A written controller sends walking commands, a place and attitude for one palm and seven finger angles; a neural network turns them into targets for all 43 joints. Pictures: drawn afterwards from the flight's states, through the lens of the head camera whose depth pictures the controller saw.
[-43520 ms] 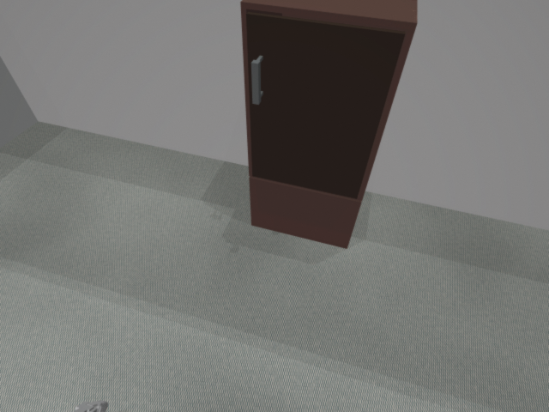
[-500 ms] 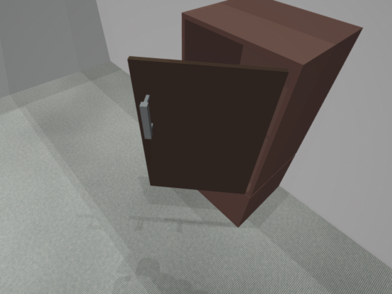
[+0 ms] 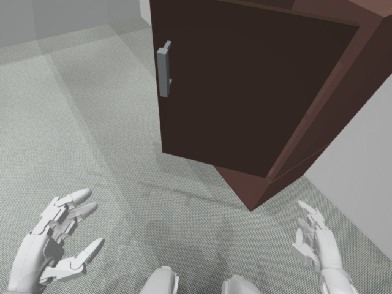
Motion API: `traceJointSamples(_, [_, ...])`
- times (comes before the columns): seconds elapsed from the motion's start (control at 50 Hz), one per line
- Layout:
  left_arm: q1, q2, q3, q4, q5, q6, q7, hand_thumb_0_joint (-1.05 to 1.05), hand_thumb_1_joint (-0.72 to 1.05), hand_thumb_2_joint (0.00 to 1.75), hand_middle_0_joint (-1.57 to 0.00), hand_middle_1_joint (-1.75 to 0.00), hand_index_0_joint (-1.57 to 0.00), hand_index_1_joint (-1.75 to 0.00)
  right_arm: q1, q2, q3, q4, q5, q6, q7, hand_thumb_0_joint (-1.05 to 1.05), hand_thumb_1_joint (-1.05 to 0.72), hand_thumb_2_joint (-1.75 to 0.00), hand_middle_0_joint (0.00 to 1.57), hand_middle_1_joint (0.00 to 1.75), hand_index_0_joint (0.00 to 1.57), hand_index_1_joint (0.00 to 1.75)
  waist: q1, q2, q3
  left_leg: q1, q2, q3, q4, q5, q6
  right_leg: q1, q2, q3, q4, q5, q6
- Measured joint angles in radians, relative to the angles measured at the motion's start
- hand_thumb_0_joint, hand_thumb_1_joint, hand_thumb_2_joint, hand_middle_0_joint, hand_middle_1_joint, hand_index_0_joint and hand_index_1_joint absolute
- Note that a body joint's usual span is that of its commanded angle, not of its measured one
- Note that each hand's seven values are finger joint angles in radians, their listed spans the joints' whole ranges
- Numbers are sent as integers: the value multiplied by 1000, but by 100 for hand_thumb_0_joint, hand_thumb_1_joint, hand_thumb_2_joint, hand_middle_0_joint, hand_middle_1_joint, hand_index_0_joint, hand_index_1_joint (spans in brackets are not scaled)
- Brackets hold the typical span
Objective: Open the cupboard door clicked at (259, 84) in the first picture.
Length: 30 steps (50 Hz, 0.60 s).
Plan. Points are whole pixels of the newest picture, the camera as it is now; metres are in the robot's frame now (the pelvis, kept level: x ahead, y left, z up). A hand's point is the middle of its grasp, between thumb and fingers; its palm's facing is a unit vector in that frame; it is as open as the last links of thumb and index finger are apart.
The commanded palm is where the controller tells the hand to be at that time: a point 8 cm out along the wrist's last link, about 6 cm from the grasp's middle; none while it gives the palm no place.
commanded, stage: raise the hand with hooked fingers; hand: left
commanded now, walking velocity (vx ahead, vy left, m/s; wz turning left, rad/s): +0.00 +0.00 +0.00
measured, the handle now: (166, 69) +0.60 +0.16 +0.10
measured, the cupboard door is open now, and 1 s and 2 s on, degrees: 42 42 42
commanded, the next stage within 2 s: move the hooked fingers beside the handle in 1.52 s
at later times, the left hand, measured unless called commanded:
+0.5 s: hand (73, 207) +0.24 +0.25 +0.07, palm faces -0.10 -0.99 -0.05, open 12.5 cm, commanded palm +0.22 +0.30 +0.08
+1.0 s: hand (51, 167) +0.29 +0.30 +0.10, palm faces -0.08 -1.00 -0.05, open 13.9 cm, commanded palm +0.27 +0.35 +0.11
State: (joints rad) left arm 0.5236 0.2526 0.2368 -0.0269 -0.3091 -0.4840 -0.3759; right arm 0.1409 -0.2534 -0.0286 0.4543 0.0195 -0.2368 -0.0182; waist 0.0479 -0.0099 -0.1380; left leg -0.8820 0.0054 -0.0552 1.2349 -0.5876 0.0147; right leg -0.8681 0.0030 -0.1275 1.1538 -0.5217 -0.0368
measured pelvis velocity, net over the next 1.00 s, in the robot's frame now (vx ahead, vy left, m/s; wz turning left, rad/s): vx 0.00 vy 0.03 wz -0.02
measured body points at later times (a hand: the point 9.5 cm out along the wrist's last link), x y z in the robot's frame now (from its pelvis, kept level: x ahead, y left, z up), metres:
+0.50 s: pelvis +0.00 +0.02 +0.02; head +0.06 +0.04 +0.46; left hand +0.24 +0.30 +0.07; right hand +0.15 -0.25 -0.04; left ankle +0.01 +0.11 -0.64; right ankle +0.03 -0.10 -0.64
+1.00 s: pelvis +0.00 +0.03 +0.03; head +0.06 +0.05 +0.48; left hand +0.28 +0.35 +0.11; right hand +0.16 -0.21 -0.03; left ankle +0.01 +0.11 -0.64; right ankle +0.03 -0.10 -0.64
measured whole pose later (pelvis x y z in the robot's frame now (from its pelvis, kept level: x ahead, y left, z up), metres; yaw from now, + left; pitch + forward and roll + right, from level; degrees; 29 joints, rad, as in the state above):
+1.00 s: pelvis +0.00 +0.03 +0.03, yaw -1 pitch +12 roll -3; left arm 0.00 0.45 0.42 0.37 -0.36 -0.26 -0.57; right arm 0.29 -0.28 0.06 0.51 0.05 -0.20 -0.06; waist 0.00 0.02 -0.10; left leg -0.74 -0.02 0.00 1.03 -0.49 0.06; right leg -0.73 -0.01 -0.07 0.94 -0.41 0.01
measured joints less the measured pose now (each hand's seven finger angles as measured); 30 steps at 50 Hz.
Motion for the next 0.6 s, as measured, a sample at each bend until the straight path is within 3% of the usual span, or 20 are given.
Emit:
traceJointSamples(0.06, [-77,21,12,7,-15,16,-61,1,36,66,-23,-65,-24,-66,0,22,36,43,6,2,-6,1,-91,-89,20,30,20,30,4,22,6,-33,3,-13,18,-1,-3,-25,3,-13,7,2,-3])
traceJointSamples(0.12, [-148,46,28,43,-35,89,-115,1,29,63,-24,-70,-25,-70,17,47,60,75,14,13,-10,1,-91,-89,20,30,20,30,-9,38,13,-39,5,-8,12,5,-3,-34,5,-8,1,9,-2])
traceJointSamples(0.22, [-173,66,67,69,-66,172,-116,1,17,58,-25,-77,-26,-78,84,60,62,92,18,24,-16,1,-90,-89,21,30,21,31,-46,49,13,-1,7,20,-45,24,5,-10,7,20,-45,32,7])
traceJointSamples(0.3, [-171,66,91,86,-75,153,-90,0,8,54,-26,-83,-26,-84,135,32,42,95,18,20,-20,1,-90,-89,21,30,21,31,-64,46,5,26,1,39,-87,41,14,10,3,39,-78,48,16])
traceJointSamples(0.44, [-204,82,96,138,-69,125,-99,0,-8,47,-27,-94,-27,-94,163,-33,16,83,25,10,-29,1,-90,-89,20,30,20,30,-75,28,12,47,-7,50,-111,53,27,31,-5,51,-102,62,28])
traceJointSamples(0.6, [-271,111,103,163,-60,137,-94,0,-27,39,-28,-106,-29,-106,142,-41,29,51,27,1,-31,1,-91,-89,20,30,20,30,-75,16,25,84,-12,47,-137,65,36,76,-8,48,-141,79,37])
